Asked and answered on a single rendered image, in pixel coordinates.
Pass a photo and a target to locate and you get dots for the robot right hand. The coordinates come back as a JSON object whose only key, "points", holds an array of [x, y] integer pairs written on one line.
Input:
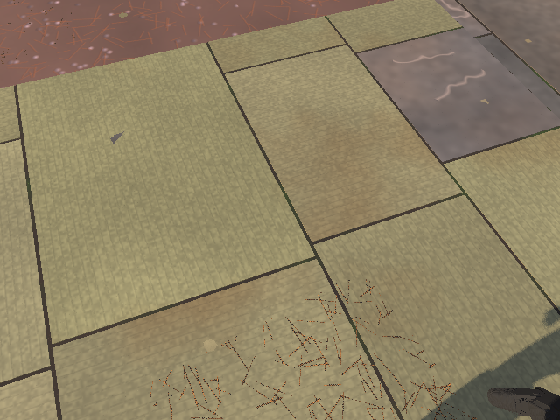
{"points": [[538, 403]]}

